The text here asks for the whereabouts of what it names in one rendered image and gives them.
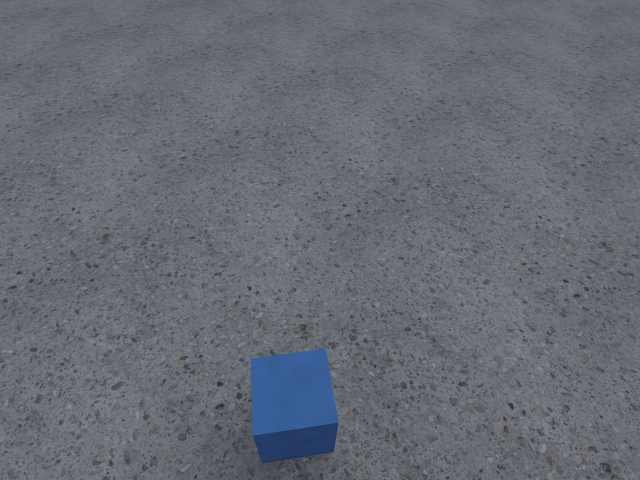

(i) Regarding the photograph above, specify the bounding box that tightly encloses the carton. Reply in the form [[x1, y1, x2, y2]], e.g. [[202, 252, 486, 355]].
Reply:
[[251, 349, 339, 463]]

